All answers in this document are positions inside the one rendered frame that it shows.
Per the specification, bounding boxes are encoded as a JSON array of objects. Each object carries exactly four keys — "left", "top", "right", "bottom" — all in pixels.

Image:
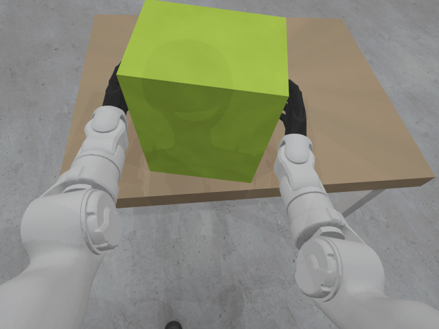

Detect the left robot forearm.
[{"left": 21, "top": 106, "right": 128, "bottom": 255}]

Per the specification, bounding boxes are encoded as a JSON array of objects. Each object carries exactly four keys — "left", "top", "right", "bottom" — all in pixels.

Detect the left robot hand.
[{"left": 102, "top": 62, "right": 128, "bottom": 114}]

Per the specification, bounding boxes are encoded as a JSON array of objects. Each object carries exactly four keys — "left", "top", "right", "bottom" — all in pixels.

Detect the carton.
[{"left": 116, "top": 0, "right": 289, "bottom": 183}]

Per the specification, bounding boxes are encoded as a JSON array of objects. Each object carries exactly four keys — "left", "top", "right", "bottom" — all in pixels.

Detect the robot left upper arm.
[{"left": 0, "top": 188, "right": 122, "bottom": 329}]

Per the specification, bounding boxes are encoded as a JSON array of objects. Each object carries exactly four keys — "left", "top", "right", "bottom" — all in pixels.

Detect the robot right upper arm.
[{"left": 295, "top": 236, "right": 439, "bottom": 329}]

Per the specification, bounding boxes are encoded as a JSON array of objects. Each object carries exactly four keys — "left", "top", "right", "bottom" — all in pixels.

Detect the right robot hand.
[{"left": 279, "top": 80, "right": 307, "bottom": 136}]

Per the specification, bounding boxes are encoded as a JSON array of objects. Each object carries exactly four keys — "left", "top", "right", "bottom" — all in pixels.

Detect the table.
[{"left": 60, "top": 14, "right": 435, "bottom": 218}]

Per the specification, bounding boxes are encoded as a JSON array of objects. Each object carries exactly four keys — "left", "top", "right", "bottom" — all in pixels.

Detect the right robot forearm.
[{"left": 274, "top": 134, "right": 367, "bottom": 250}]

